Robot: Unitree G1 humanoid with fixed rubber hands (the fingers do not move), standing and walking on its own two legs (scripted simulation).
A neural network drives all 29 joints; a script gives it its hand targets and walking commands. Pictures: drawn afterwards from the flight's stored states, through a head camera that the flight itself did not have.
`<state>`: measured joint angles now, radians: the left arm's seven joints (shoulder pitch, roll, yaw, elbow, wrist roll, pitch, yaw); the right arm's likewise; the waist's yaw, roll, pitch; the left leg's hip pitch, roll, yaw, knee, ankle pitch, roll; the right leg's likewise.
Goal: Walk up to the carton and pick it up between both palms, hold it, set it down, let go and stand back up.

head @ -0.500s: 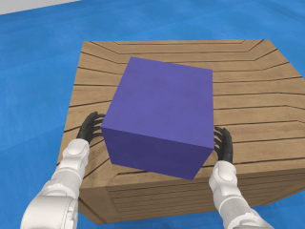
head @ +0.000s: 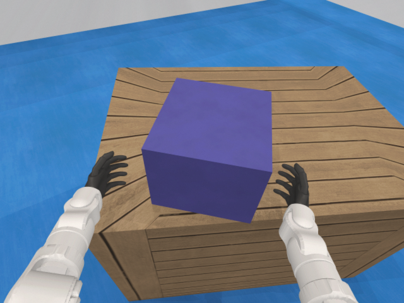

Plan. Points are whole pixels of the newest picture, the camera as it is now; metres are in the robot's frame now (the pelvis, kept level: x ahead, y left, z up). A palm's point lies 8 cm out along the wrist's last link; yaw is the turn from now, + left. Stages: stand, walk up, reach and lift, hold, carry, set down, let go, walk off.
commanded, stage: set down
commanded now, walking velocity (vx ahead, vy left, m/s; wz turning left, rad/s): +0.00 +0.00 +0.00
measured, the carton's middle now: (211, 147) +0.48 -0.05 +0.02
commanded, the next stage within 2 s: none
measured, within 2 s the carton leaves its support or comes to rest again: neither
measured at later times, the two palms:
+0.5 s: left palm (83, 212) +0.32 +0.23 +0.01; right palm (304, 219) +0.26 -0.21 +0.04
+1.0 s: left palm (64, 255) +0.23 +0.25 +0.01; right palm (315, 253) +0.19 -0.20 +0.04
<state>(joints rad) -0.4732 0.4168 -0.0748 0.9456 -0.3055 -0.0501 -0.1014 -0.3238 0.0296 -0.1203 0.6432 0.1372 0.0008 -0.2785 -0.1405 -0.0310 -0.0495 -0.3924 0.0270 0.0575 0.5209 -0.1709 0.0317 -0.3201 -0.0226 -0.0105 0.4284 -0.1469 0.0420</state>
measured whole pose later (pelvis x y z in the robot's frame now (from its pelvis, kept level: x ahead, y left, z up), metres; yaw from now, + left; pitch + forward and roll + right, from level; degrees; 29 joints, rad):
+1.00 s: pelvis +0.00 +0.00 +0.00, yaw +0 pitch -3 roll -2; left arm 0.16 0.50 -0.05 0.17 -0.38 0.10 -0.10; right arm 0.31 0.03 -0.04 -0.15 0.14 0.31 -0.33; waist -0.03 -0.03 0.04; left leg -0.28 0.03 0.06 0.52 -0.19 0.03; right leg -0.21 -0.02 -0.01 0.43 -0.17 0.04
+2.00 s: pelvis +0.03 -0.01 +0.01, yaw +0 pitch -2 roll -1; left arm 0.27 0.42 -0.05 0.15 -0.27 0.20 -0.06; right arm 0.33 0.00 -0.04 0.06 0.14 0.19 -0.15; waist -0.02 0.02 0.12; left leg -0.22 0.03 0.06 0.48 -0.22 0.02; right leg -0.16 -0.02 -0.01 0.41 -0.20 0.04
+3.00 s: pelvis +0.04 -0.02 +0.01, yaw +0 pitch -3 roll -1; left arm 0.25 0.25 -0.06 0.33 -0.08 0.16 0.02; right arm 0.17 -0.07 -0.04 0.62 0.08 -0.13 -0.01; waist -0.02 0.01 0.14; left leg -0.19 0.03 0.06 0.47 -0.22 0.01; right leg -0.14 -0.02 -0.01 0.41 -0.22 0.03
